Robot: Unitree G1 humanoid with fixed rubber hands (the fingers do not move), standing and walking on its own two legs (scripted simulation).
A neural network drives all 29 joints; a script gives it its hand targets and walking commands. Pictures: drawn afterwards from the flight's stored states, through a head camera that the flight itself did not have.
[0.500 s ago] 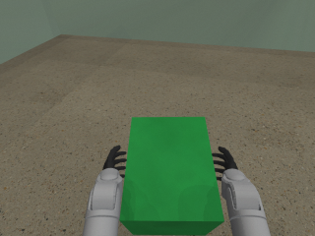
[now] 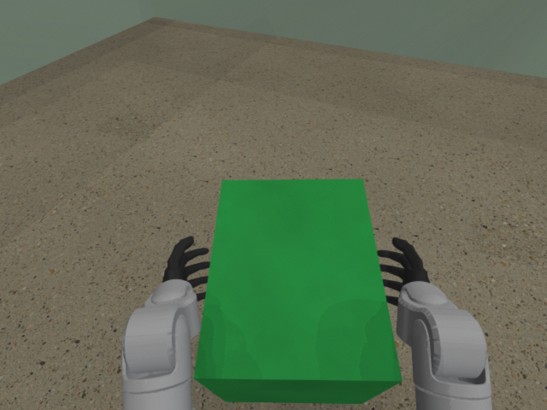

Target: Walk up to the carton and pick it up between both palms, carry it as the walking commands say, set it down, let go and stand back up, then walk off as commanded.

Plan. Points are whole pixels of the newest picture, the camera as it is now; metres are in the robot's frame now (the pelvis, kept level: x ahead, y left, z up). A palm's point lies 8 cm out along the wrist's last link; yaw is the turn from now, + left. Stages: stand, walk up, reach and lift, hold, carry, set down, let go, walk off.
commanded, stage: carry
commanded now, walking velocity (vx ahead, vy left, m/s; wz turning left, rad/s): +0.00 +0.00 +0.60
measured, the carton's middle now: (292, 293) +0.32 +0.01 -0.02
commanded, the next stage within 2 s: none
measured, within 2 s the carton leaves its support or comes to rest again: neither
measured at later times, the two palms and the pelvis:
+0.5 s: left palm (143, 348) +0.17 +0.17 +0.12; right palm (400, 286) +0.26 -0.12 +0.11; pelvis -0.04 -0.04 +0.00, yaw +15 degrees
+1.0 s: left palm out of the picture +0.05 +0.25 +0.09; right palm (326, 359) +0.18 -0.03 +0.08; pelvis -0.13 -0.01 -0.01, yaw +25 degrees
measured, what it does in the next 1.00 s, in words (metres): walks backwards, turning left: right foot, then left foot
